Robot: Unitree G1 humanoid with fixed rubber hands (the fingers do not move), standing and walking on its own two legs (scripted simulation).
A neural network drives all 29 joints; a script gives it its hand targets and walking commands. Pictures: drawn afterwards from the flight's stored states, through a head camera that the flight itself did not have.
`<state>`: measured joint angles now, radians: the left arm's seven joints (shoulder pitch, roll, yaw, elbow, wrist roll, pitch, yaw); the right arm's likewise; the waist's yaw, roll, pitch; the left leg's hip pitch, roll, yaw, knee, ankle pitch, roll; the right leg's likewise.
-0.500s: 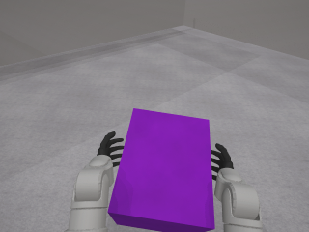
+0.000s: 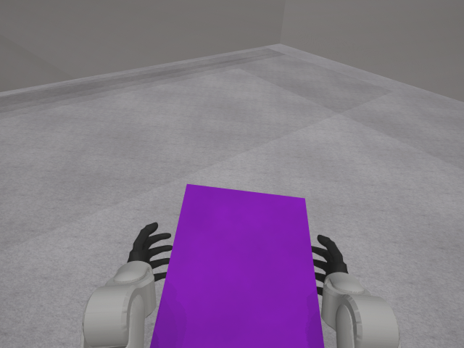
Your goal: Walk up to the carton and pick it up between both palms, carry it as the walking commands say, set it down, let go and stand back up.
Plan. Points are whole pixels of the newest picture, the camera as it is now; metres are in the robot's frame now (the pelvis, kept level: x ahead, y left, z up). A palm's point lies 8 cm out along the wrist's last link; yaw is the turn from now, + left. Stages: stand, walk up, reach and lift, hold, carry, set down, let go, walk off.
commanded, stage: carry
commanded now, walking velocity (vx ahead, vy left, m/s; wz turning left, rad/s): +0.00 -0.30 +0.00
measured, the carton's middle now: (234, 287) +0.26 +0.01 +0.02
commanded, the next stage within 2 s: none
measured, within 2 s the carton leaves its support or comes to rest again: neither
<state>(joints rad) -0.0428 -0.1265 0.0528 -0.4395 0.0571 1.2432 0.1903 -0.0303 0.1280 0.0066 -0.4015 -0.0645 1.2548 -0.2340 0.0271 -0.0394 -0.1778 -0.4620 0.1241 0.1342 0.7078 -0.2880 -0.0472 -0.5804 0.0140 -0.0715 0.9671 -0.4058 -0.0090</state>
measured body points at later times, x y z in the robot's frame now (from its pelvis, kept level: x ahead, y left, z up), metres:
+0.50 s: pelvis -0.07 -0.18 +0.01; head -0.09 -0.18 +0.46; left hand +0.18 -0.02 +0.10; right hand +0.19 -0.31 +0.09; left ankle -0.04 +0.00 -0.71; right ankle -0.03 -0.29 -0.70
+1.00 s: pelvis -0.14 -0.38 +0.00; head -0.14 -0.39 +0.45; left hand +0.12 -0.22 +0.10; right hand +0.13 -0.51 +0.09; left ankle -0.12 -0.19 -0.71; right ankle -0.09 -0.50 -0.72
